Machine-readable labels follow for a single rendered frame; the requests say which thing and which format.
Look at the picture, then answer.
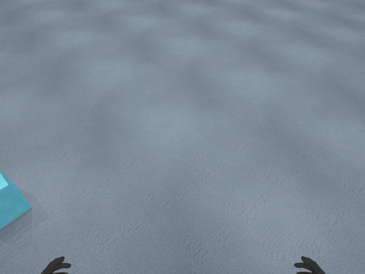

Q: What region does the robot left hand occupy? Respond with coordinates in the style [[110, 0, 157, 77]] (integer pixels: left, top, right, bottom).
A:
[[41, 256, 71, 274]]

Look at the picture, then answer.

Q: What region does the robot right hand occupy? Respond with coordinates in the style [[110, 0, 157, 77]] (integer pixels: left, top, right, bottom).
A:
[[294, 256, 325, 274]]

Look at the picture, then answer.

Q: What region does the carton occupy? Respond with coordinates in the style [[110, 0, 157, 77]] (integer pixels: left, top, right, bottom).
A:
[[0, 170, 32, 229]]

